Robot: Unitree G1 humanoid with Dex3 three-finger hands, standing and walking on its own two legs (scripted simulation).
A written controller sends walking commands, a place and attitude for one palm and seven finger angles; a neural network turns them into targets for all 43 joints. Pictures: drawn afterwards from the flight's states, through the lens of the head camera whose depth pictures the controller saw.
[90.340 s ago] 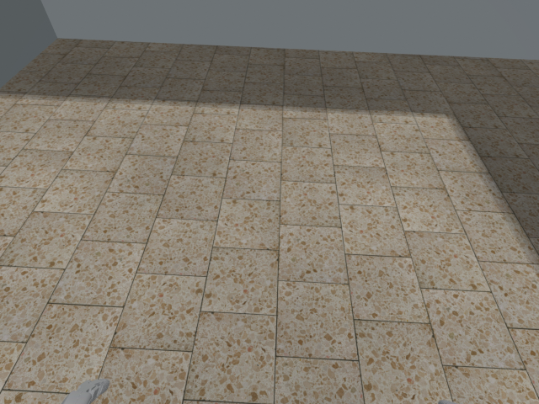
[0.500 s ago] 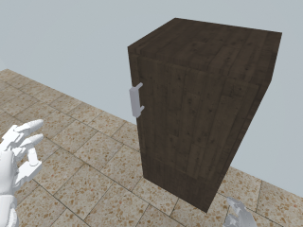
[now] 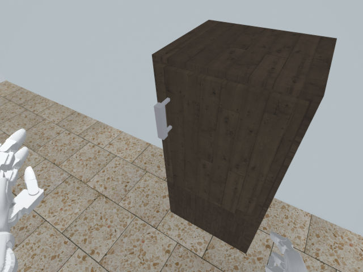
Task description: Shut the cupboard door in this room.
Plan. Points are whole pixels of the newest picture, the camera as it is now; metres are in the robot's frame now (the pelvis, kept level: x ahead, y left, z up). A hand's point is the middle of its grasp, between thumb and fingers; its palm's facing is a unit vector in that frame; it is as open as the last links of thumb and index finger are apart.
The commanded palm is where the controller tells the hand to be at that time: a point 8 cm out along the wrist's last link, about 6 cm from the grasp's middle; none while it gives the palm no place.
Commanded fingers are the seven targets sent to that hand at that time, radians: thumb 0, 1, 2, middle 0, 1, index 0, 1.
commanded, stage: step back with the hand held close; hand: left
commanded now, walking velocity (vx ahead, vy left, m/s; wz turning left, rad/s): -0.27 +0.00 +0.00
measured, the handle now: (164, 118) +0.58 +0.13 +0.01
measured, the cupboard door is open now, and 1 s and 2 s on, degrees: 0 0 0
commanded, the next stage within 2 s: stop stepping back and stand still in 1.28 s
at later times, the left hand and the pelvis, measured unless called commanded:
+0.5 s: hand (26, 206) +0.16 +0.28 +0.16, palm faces +0.40 -0.79 -0.47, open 7.4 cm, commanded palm +0.11 +0.31 +0.17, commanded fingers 0.00 0.90 0.90 -0.20 -0.30 -0.20 -0.30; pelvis -0.04 +0.01 -0.01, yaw -2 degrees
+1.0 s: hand out of the picture +0.07 +0.28 +0.16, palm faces +0.50 -0.77 -0.40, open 7.4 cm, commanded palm +0.00 +0.32 +0.17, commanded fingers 0.00 0.90 0.90 -0.20 -0.30 -0.20 -0.30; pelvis -0.12 +0.01 -0.03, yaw +4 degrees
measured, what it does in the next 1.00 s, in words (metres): shifts its weight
